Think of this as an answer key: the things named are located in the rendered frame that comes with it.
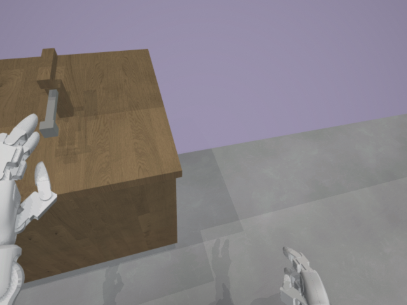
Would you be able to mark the right robot hand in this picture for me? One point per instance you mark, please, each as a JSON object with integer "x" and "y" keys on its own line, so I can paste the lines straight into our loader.
{"x": 308, "y": 288}

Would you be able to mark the left robot forearm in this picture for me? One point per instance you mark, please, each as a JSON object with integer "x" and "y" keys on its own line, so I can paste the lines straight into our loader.
{"x": 11, "y": 274}

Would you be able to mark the tap lever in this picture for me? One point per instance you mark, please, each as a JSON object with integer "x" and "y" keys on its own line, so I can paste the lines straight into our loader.
{"x": 49, "y": 128}

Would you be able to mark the counter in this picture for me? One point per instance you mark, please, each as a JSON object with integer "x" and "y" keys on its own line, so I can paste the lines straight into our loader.
{"x": 113, "y": 165}

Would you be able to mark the left robot hand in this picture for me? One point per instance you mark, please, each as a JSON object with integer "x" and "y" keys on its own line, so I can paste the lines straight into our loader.
{"x": 15, "y": 148}

